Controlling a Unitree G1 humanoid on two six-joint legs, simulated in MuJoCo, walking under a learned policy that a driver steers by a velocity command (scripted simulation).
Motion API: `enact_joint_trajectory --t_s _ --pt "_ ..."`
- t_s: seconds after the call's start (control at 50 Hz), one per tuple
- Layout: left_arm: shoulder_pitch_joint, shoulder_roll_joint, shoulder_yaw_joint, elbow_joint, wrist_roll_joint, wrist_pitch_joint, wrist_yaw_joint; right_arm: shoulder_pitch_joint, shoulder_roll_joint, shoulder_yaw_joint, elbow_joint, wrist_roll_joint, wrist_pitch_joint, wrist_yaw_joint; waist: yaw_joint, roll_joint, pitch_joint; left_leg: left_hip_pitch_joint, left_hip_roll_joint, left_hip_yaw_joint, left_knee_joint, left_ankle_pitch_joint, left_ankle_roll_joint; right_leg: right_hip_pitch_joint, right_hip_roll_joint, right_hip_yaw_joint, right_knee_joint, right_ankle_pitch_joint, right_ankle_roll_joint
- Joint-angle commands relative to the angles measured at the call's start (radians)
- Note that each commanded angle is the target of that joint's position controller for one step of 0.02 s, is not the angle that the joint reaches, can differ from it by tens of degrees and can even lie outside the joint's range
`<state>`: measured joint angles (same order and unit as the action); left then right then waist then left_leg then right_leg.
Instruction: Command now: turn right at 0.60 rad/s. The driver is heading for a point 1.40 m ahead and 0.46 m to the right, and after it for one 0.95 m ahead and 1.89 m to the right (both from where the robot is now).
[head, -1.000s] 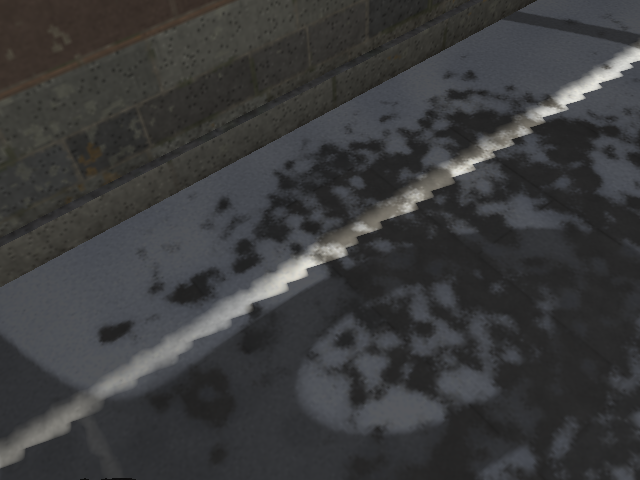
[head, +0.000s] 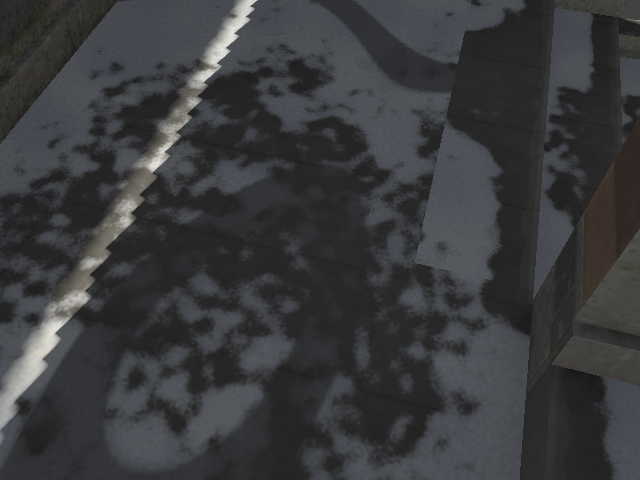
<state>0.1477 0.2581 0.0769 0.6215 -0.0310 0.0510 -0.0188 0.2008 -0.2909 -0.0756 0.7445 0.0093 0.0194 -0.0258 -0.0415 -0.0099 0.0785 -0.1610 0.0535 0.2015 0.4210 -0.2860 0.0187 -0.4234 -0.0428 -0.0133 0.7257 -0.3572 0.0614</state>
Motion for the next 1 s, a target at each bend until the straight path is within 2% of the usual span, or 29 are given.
enact_joint_trajectory --t_s 0.02,0.04,0.06,0.08,0.1,0.12,0.16,0.18,0.22,0.3,0.32,0.36,0.4,0.44,0.48,0.52,0.54,0.56,0.58,0.6,0.62,0.64,0.7,0.76,0.84,0.9,0.96,0.98,1.0 --pt "0.047 0.092 0.035 -0.065 0.01 -0.012 -0.018 -0.008 -0.211 -0.064 -0.056 0.015 -0.017 0.011 0.038 0.144 -0.135 0.115 0.257 -0.155 0.014 0.44 0.151 0.091 0.034 -0.051 -0.178 0.052 -0.049" --pt "0.087 0.131 0.052 -0.047 0.013 -0.007 -0.005 0.009 -0.174 -0.052 -0.056 0.017 -0.026 0.019 0.064 0.09 -0.139 0.047 0.219 -0.111 0.107 0.426 0.092 0.218 0.05 -0.033 -0.309 0.179 -0.082" --pt "0.134 0.22 0.081 -0.047 0.014 -0.002 0.017 0.026 -0.133 -0.038 -0.066 -0.006 -0.03 0.026 0.085 -0.076 -0.199 -0.15 0.147 -0.039 0.324 0.289 0.001 0.474 -0.048 0.127 -0.327 0.558 -0.146" --pt "0.142 0.299 0.081 -0.074 0.027 -0.002 0.037 0.008 -0.041 0.0 -0.114 -0.072 -0.034 0.034 0.048 -0.322 -0.247 -0.451 0.011 -0.064 0.654 -0.437 -0.084 0.641 -0.308 0.462 -0.224 1.164 -0.311" --pt "0.172 0.261 0.074 -0.062 0.051 -0.028 0.019 -0.012 -0.114 -0.022 -0.125 -0.047 -0.034 0.035 0.122 -0.192 -0.371 -0.466 -0.02 -0.237 0.822 -0.472 -0.107 0.541 -0.407 0.531 -0.291 1.014 -0.472" --pt "0.135 0.24 0.066 -0.048 0.04 -0.046 0.009 -0.074 -0.152 -0.033 -0.148 -0.016 -0.028 0.031 0.114 -0.11 -0.281 -0.502 0.001 -0.268 0.877 -0.398 -0.104 0.499 -0.326 0.438 -0.314 0.904 -0.438" --pt "0.047 0.179 0.043 -0.034 0.014 -0.043 0.021 -0.067 -0.162 -0.039 -0.139 -0.019 -0.014 0.012 0.072 -0.064 -0.17 -0.529 0.019 -0.29 0.822 -0.251 -0.095 0.417 -0.227 0.348 -0.337 0.743 -0.33" --pt "-0.005 0.178 0.038 -0.035 0.008 -0.032 0.034 -0.042 -0.164 -0.04 -0.136 -0.018 -0.012 0.01 0.042 -0.064 -0.154 -0.469 0.012 -0.29 0.79 -0.19 -0.105 0.352 -0.199 0.324 -0.358 0.713 -0.313" --pt "-0.009 0.209 0.037 -0.036 0.031 -0.025 0.054 -0.043 -0.131 -0.027 -0.139 -0.031 -0.021 0.013 0.031 -0.076 -0.164 -0.43 -0.017 -0.28 0.75 -0.118 -0.12 0.34 -0.186 0.331 -0.387 0.662 -0.317" --pt "0.02 0.216 0.03 -0.016 0.021 -0.019 0.072 -0.065 -0.121 -0.023 -0.148 -0.016 -0.024 0.015 0.039 -0.12 -0.156 -0.398 -0.032 -0.292 0.588 -0.074 -0.129 0.337 -0.145 0.351 -0.39 0.525 -0.302" --pt "0.056 0.229 0.035 0.005 0.011 -0.018 0.078 -0.067 -0.115 -0.022 -0.153 -0.016 -0.026 0.02 0.045 -0.118 -0.171 -0.382 -0.034 -0.291 0.556 -0.062 -0.13 0.334 -0.136 0.366 -0.411 0.358 -0.297" --pt "0.067 0.241 0.036 0.009 0.012 -0.02 0.079 -0.115 -0.108 -0.02 -0.171 -0.003 -0.031 0.037 0.065 -0.142 -0.124 -0.378 -0.049 -0.285 0.442 -0.045 -0.12 0.287 -0.116 0.427 -0.464 -0.045 -0.293" --pt "0.081 0.235 0.03 0.011 0.008 -0.01 0.073 -0.152 -0.084 -0.011 -0.186 0.001 -0.041 0.049 0.08 -0.175 -0.075 -0.38 -0.063 -0.275 0.339 -0.087 -0.1 0.26 -0.118 0.482 -0.471 -0.177 -0.3" --pt "0.114 0.244 0.03 0.016 0.008 -0.013 0.057 -0.132 -0.097 -0.017 -0.175 0.002 -0.067 0.059 0.091 -0.191 -0.086 -0.281 -0.086 -0.254 0.258 -0.144 -0.072 0.227 -0.111 0.506 -0.461 -0.231 -0.295" --pt "0.112 0.247 0.027 0.018 0.009 -0.018 0.046 -0.106 -0.094 -0.019 -0.164 0.01 -0.089 0.067 0.075 -0.192 -0.079 -0.167 -0.096 -0.239 0.197 -0.129 -0.038 0.149 -0.108 0.536 -0.443 -0.269 -0.283" --pt "0.088 0.213 0.009 0.014 0.007 -0.025 0.049 -0.003 -0.086 -0.023 -0.122 0.015 -0.092 0.06 0.005 -0.166 -0.057 0.019 -0.083 -0.233 0.029 0.009 0.003 0.03 -0.065 0.532 -0.396 -0.327 -0.229" --pt "0.087 0.167 -0.006 0.012 0.013 -0.029 0.051 0.08 -0.093 -0.028 -0.094 0.005 -0.093 0.053 -0.032 -0.12 -0.068 0.161 -0.049 -0.25 -0.01 0.005 0.015 -0.071 -0.014 0.48 -0.288 -0.328 -0.184" --pt "0.102 0.081 -0.03 0.011 0.02 -0.032 0.045 0.198 -0.135 -0.032 -0.072 -0.016 -0.095 0.048 -0.061 0.063 -0.115 0.296 0.12 -0.443 -0.081 -0.111 0.048 -0.2 0.101 0.32 0.066 -0.311 -0.109" --pt "0.084 0.11 -0.018 -0.053 -0.005 -0.049 0.048 0.217 -0.234 -0.052 -0.067 -0.044 -0.108 0.057 -0.035 0.211 -0.061 0.221 0.315 -0.825 -0.223 -0.327 0.15 -0.397 0.165 0.25 0.291 -0.298 -0.096" --pt "0.111 0.179 0.002 -0.042 -0.012 -0.06 0.052 0.137 -0.207 -0.046 -0.088 -0.033 -0.129 0.065 0.016 0.186 -0.01 0.16 0.355 -0.889 -0.261 -0.441 0.198 -0.442 0.067 0.27 0.422 -0.189 -0.1" --pt "0.113 0.201 0.009 -0.016 -0.006 -0.059 0.054 0.092 -0.137 -0.03 -0.087 -0.015 -0.137 0.058 0.026 0.158 0.047 0.155 0.307 -0.783 -0.262 -0.427 0.173 -0.475 0.05 0.258 0.469 -0.083 -0.09" --pt "0.131 0.194 0.012 0.014 0.005 -0.054 0.056 0.059 -0.11 -0.021 -0.093 -0.021 -0.141 0.053 0.035 0.139 0.056 0.134 0.247 -0.657 -0.253 -0.301 0.137 -0.453 0.033 0.244 0.487 -0.01 -0.077" --pt "0.124 0.157 0.011 0.03 0.01 -0.061 0.041 0.086 -0.083 -0.01 -0.066 -0.034 -0.138 0.036 0.019 0.145 0.035 0.138 0.161 -0.385 -0.244 0.151 0.106 -0.401 -0.004 0.187 0.518 0.143 -0.056" --pt "0.085 0.134 0.007 0.002 0.009 -0.067 0.021 0.118 -0.065 0.0 -0.05 -0.031 -0.128 0.028 0.0 0.13 0.014 0.185 0.147 -0.273 -0.248 0.358 0.127 -0.409 -0.016 0.152 0.456 0.198 -0.027" --pt "-0.029 0.093 -0.012 -0.046 0.013 -0.096 0.002 0.08 -0.126 -0.006 -0.048 -0.023 -0.091 0.01 -0.028 0.094 0.026 0.155 0.121 -0.147 -0.287 0.443 0.101 -0.286 -0.029 0.044 0.157 0.294 0.0" --pt "-0.104 0.051 -0.035 -0.074 0.022 -0.107 -0.025 0.114 -0.166 -0.012 -0.035 -0.02 -0.091 0.006 -0.05 0.066 0.05 0.171 0.135 -0.118 -0.255 0.651 0.117 -0.183 0.004 -0.017 -0.014 0.257 -0.022" --pt "-0.059 0.1 -0.022 -0.074 0.027 -0.098 -0.014 0.098 -0.206 -0.022 -0.033 -0.003 -0.09 0.006 0.013 0.113 -0.054 0.289 0.175 -0.112 -0.1 1.103 0.128 -0.071 0.065 -0.049 -0.1 0.136 -0.085" --pt "0.021 0.138 -0.007 -0.044 0.036 -0.097 0.0 0.069 -0.206 -0.026 -0.055 0.011 -0.083 -0.001 0.061 0.111 -0.11 0.321 0.169 -0.111 0.013 1.279 0.109 0.016 0.101 -0.051 -0.179 0.148 -0.114" --pt "0.142 0.166 0.008 -0.008 0.04 -0.097 0.009 0.049 -0.196 -0.021 -0.058 0.022 -0.078 -0.002 0.13 0.105 -0.174 0.293 0.144 -0.088 0.163 1.234 0.085 0.183 0.105 -0.039 -0.331 0.3 -0.15"
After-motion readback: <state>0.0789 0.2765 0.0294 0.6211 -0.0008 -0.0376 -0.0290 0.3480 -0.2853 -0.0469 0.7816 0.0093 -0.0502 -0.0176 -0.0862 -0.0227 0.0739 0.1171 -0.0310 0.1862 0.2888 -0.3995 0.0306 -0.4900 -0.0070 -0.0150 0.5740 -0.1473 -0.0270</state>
